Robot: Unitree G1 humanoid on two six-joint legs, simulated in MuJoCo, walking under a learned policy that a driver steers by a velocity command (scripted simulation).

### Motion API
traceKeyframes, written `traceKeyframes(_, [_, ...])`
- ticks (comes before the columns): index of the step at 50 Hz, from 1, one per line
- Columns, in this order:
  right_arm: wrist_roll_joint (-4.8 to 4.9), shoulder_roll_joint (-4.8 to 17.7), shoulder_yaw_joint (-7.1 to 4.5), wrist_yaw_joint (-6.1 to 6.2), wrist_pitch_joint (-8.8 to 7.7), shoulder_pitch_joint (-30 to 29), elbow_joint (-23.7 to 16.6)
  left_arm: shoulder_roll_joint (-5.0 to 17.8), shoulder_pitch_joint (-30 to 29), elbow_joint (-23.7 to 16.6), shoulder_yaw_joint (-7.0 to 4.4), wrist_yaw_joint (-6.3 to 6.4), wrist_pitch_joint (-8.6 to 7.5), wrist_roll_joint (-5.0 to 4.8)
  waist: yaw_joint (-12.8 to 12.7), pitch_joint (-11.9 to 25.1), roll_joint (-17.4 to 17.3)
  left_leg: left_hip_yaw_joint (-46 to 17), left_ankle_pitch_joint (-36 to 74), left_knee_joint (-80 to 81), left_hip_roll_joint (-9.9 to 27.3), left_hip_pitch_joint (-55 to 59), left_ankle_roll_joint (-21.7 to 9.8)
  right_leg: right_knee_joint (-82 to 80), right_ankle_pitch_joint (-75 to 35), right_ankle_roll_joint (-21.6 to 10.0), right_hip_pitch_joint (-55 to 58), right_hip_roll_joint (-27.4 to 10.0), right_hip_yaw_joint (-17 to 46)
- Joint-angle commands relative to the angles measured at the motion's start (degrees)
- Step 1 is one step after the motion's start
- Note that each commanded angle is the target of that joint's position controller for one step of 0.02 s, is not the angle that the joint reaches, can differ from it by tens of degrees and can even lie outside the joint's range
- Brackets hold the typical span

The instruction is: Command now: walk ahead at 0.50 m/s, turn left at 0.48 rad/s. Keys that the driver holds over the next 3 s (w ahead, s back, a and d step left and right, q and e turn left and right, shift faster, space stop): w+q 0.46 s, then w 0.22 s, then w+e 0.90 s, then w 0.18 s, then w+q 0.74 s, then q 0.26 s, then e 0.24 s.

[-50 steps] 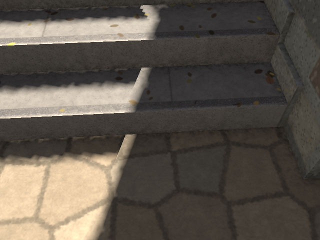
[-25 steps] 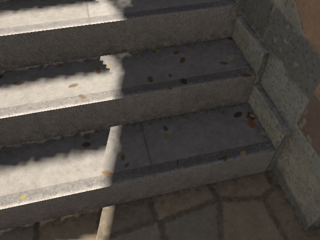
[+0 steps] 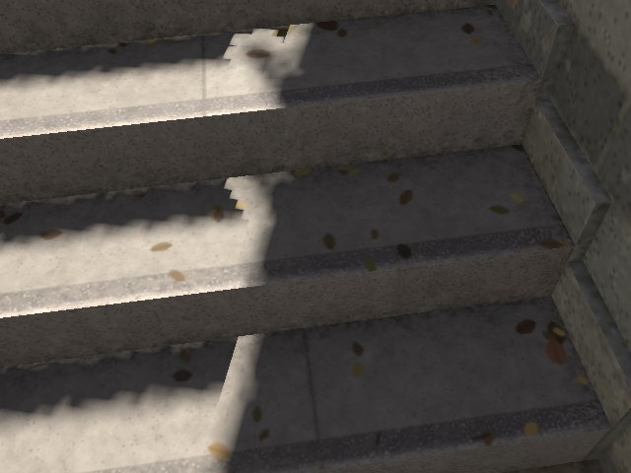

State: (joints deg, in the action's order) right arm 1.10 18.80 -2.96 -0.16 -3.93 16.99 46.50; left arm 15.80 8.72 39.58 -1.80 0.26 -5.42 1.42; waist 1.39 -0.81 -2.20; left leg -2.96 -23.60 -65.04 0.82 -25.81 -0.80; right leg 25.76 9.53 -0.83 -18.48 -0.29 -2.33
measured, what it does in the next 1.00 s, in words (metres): climbs, turning left: left foot, then right foot 0.17 m higher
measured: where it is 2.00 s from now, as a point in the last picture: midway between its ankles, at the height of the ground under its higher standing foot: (255, 112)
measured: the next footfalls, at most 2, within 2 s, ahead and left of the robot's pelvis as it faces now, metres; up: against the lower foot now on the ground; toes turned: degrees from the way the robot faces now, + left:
left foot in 0.32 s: +0.23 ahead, +0.15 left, +0.00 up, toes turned +14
right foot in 0.82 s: +0.57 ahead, +0.07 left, +0.17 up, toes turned +15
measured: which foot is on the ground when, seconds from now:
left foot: up 0.00-0.30, down 0.32-0.84, up 0.86-1.00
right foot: down 0.00-0.34, up 0.36-0.80, down 0.82-1.00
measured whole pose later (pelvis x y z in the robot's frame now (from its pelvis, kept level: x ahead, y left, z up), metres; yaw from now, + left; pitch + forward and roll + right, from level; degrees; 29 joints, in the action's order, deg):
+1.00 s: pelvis +0.48 +0.10 +0.14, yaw +16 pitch +1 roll +0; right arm -0.3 12.0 1.0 -3.7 -4.5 5.4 40.1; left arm 12.7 24.3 54.0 0.4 -1.3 -0.9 1.8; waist 0.3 5.1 -1.3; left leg -4.4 -10.1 -115.1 -1.4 -49.1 -7.9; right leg 45.6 21.4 -6.1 -25.7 4.1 -4.2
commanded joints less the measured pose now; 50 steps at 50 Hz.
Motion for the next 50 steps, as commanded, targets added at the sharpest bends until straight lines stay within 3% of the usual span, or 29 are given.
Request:
traceKeyframes(1, [-0.01, 2.4, -0.29, -0.12, 0.59, -2.8, -6.1, 6.9, 3.3, -0.5, -2.24, 0.17, -0.88, -0.34, -2.0, 1.9, 8.5, -1.9, 5.5, -2.8, 6.4, -14.5, 0.9, -15.3, -5.6, -9.8, 12.2, -16.2, 14.1])
traceKeyframes(9, [-0.75, -1.2, 1.10, -1.09, 1.81, -8.6, -9.6, 10.1, 2.1, 1.5, -3.76, 0.70, -0.56, -1.12, -2.0, 3.6, 7.9, 3.6, 20.3, 16.1, 4.4, -3.2, 2.5, -15.1, -19.0, -8.5, 9.1, -13.7, -4.4])
traceKeyframes(13, [-1.42, 2.6, -0.33, -1.84, 2.62, -11.9, -12.6, 12.4, 4.1, 2.8, -3.94, -0.06, 0.00, -2.14, -2.5, 1.0, 7.8, 5.6, 11.8, 20.9, 2.4, -2.1, -0.7, -9.7, -19.2, -7.0, 13.7, -17.0, -4.2])
traceKeyframes(14, [-1.25, 2.8, -0.66, -1.96, 2.79, -11.5, -13.2, 13.1, 3.8, 3.0, -4.14, 0.12, 0.36, -2.43, -1.5, 1.9, 8.3, 7.1, 9.9, 23.5, 0.8, 0.8, -2.3, -5.0, -29.4, -6.1, 14.7, -16.5, -5.1])
traceKeyframes(16, [-1.35, 5.1, -2.89, -1.40, 2.75, 2.8, -9.1, 10.6, 2.0, 1.9, -3.35, 0.36, 1.34, -3.52, 6.3, 8.8, 4.2, 10.5, 18.3, 35.4, -5.5, 19.8, -6.1, 20.3, -43.3, -2.3, 9.5, -11.9, -9.6])
traceKeyframes(17, [-1.01, 11.3, -4.41, -0.42, 2.91, 7.3, -7.6, 6.2, 2.5, -0.3, -1.88, 0.46, 0.71, -1.44, 5.9, 7.9, -9.4, -6.0, 39.2, 38.2, 3.8, 33.3, -8.7, 40.8, -4.6, 1.7, -10.0, -7.3, -9.1])
traceKeyframes(18, [-2.19, 17.5, -4.94, -0.08, 2.46, 7.4, -10.1, 1.6, 8.3, -2.3, 0.27, -0.28, -0.91, -0.33, 1.0, 16.7, -19.1, -35.2, 48.7, 41.2, 19.6, 45.3, -23.0, 60.4, 25.0, 5.0, -28.5, 2.0, -0.9])
traceKeyframes(19, [-1.64, 12.0, -4.29, -0.61, 2.06, 9.2, -9.8, 7.2, 4.6, -1.2, -1.03, -0.99, -1.80, -1.63, 6.0, 18.9, -5.2, -36.4, 29.9, 45.6, 20.0, 44.5, -24.8, 65.8, 20.8, 4.6, -34.9, -0.4, 6.8])
traceKeyframes(20, [-0.95, 8.9, -3.52, -0.55, 2.10, 9.5, -7.8, 6.9, 2.5, -1.5, -1.12, -1.29, -1.98, -2.70, 4.7, 11.7, -2.3, -31.2, 16.6, 46.6, 17.7, 39.0, -21.7, 65.1, 16.2, 3.2, -38.6, -2.4, 5.8])
traceKeyframes(21, [-0.68, 6.5, -2.58, -0.45, 2.38, 5.6, -8.2, 5.4, 1.3, -1.4, -0.64, -0.81, -1.73, -1.64, 2.3, 6.2, 2.3, -27.0, 11.0, 47.0, 15.3, 30.6, -18.5, 63.5, 12.5, 3.1, -38.5, -4.4, 5.2])
traceKeyframes(23, [-1.72, 3.8, -0.92, 0.11, 2.47, -1.0, -10.4, 4.8, 1.1, -2.5, -0.61, -0.39, -0.15, -0.56, -1.9, 0.9, -0.2, -22.5, 15.0, 49.7, 12.3, 15.5, -17.1, 64.0, 8.6, 3.8, -33.5, -5.3, 5.1])
traceKeyframes(25, [-2.13, 3.0, -0.54, 0.53, 2.72, 2.5, -7.8, -0.5, 4.8, -1.4, 0.60, -0.48, 1.16, -0.73, -2.2, 2.8, -6.4, -18.2, 24.1, 48.5, 11.1, 13.2, -18.1, 85.3, 12.1, 5.2, -37.5, -2.0, 0.1])
traceKeyframes(28, [-1.41, 0.0, 1.02, 0.00, 3.31, 12.2, -0.2, -5.1, 0.9, -4.4, 2.79, -0.27, 1.61, -3.06, -0.1, -1.6, -5.1, -19.5, 11.7, 47.6, 13.5, 19.6, -15.4, 107.1, 18.6, 2.9, -60.9, -2.9, 1.1])
traceKeyframes(31, [-2.06, -2.7, 2.63, 0.25, 3.94, 14.2, 3.7, -8.7, -10.2, -11.2, 5.79, -0.77, 0.45, -2.73, 1.1, -6.6, -2.1, -16.7, 7.0, 48.9, 12.9, 19.6, -11.5, 109.0, 17.2, 1.0, -72.8, -3.5, 0.4])
traceKeyframes(32, [-0.89, -2.5, 3.04, 0.55, 4.29, 11.8, 3.8, -9.6, -13.4, -14.5, 7.13, -1.24, 0.10, -1.86, -0.4, -7.2, -0.7, -13.0, 5.0, 50.0, 9.1, 12.5, -9.7, 96.8, 12.4, 0.8, -68.7, -4.8, -1.5])
traceKeyframes(34, [-1.02, -1.6, 3.25, 2.29, 4.68, 9.1, 3.6, -9.5, -16.7, -18.8, 7.95, -1.15, -0.25, -0.45, -1.4, -3.7, -1.8, -12.2, 12.2, 57.6, 8.8, 2.7, -11.3, 83.9, 4.5, 2.4, -54.9, -5.9, -2.4])
traceKeyframes(35, [-0.62, 1.7, 2.11, 2.97, 4.38, 8.8, 3.7, -8.7, -15.3, -19.1, 8.15, -0.89, 0.02, 0.41, -2.4, -0.3, -1.9, -9.7, 15.9, 64.0, 9.1, 0.7, -12.5, 74.5, 3.1, 2.3, -43.3, -5.6, -5.9])
traceKeyframes(36, [0.98, 1.9, 1.75, 3.22, 3.78, 7.3, 3.9, -7.4, -15.5, -19.1, 7.64, -0.43, -0.02, 0.27, -3.0, 2.5, -3.0, -6.5, 26.9, 67.6, 9.2, 0.9, -11.9, 64.4, 3.0, 0.8, -30.2, -5.7, -7.6])
traceKeyframes(37, [1.30, 2.3, 1.94, 3.27, 4.03, 7.0, 5.1, -6.0, -9.0, -15.7, 6.53, 0.25, 0.12, -0.36, -6.1, 10.0, -4.1, -0.3, 56.6, 63.0, 7.2, 7.4, -11.1, 60.5, 2.4, -1.0, -17.8, -1.2, -11.3])
traceKeyframes(38, [1.13, 6.5, 1.02, 3.12, 3.13, 10.0, 5.4, -2.7, -5.9, -15.0, 5.14, 0.22, -0.20, -1.79, -7.1, 12.6, -9.7, 0.0, 89.8, 56.3, 8.8, 13.6, -11.6, 55.0, 8.0, -2.0, -10.9, 2.4, -13.0])
traceKeyframes(40, [-1.18, 10.1, -0.03, 3.39, 3.58, 6.9, 7.4, 3.7, 7.3, -10.7, 2.38, -0.55, 0.57, -2.25, -13.8, 16.4, -16.1, 1.1, 121.8, 37.6, 13.0, 35.0, -10.9, 37.8, 18.8, -4.7, -10.2, 4.6, -7.4])
traceKeyframes(41, [-2.39, 8.6, -0.25, 4.08, 3.25, 6.9, 6.3, 7.2, 12.1, -7.1, 1.06, -1.32, 1.14, -1.54, -13.8, 18.6, -10.9, -0.4, 116.7, 26.0, 12.1, 32.9, -11.2, 29.2, 15.7, -6.7, -2.2, 4.3, 2.7])
traceKeyframes(42, [-2.94, 0.0, 0.93, 2.44, 1.89, 7.8, 3.5, 13.3, 21.1, -1.3, -0.63, -1.61, 1.93, 1.53, -11.0, 21.1, 22.8, -1.4, 64.8, 1.2, 0.7, 10.1, -7.7, 7.2, 4.2, -16.9, 14.9, -8.9, 36.1])
traceKeyframes(43, [-5.55, -2.2, 1.19, -1.48, -0.16, 6.7, 3.8, 10.9, 22.6, 0.7, -0.66, 0.72, 3.76, 2.89, -10.1, 25.6, 30.0, -7.6, 13.9, -28.2, -10.7, -5.1, -4.5, -12.2, 7.0, -22.9, 21.7, -17.3, 69.0])
traceKeyframes(44, [-3.06, -2.8, 0.73, -4.60, -1.56, 2.6, 1.3, 4.4, 18.0, 2.0, 0.67, 1.30, 3.97, 1.07, -7.2, 16.0, 15.3, -11.4, 9.9, -42.9, -7.2, -16.5, -4.8, -11.4, 24.6, -19.2, 14.4, -19.1, 65.8])
traceKeyframes(45, [-1.24, -5.3, 2.27, -5.59, -2.11, -10.3, -5.0, -0.9, 17.5, 5.5, 2.17, 0.05, 3.69, 0.42, -6.6, 3.3, 4.2, -7.7, 9.4, -47.8, -5.5, -25.6, -6.5, -9.2, 33.3, -16.8, 3.5, -16.4, 56.5])
traceKeyframes(46, [-1.06, -8.5, 3.61, -5.47, -1.99, -14.3, -8.6, -3.6, 14.5, 8.2, 2.79, -0.70, 3.25, 0.09, -2.1, -5.3, -1.8, -5.0, 9.8, -47.5, -2.7, -30.2, -7.3, -6.1, 30.7, -13.9, -6.5, -13.8, 43.1])
traceKeyframes(48, [-0.94, -11.0, 5.51, -4.52, -0.53, -5.7, -8.3, -8.8, 10.6, 11.9, 4.14, -1.89, 3.48, 0.89, 4.3, -4.3, 1.3, -2.7, 12.1, -58.1, -0.7, -32.8, -8.0, -5.1, 21.0, -9.1, -10.8, -8.0, 27.0])
traceKeyframes(50, [-1.36, -13.6, 7.53, -3.50, -0.92, -4.0, -9.4, -7.8, 10.7, 13.6, 4.15, -2.86, 4.06, 0.14, 5.3, -3.8, 1.3, -0.7, 14.3, -60.7, 0.9, -40.4, -7.0, -4.4, 11.1, -8.3, -10.1, -6.2, 18.1])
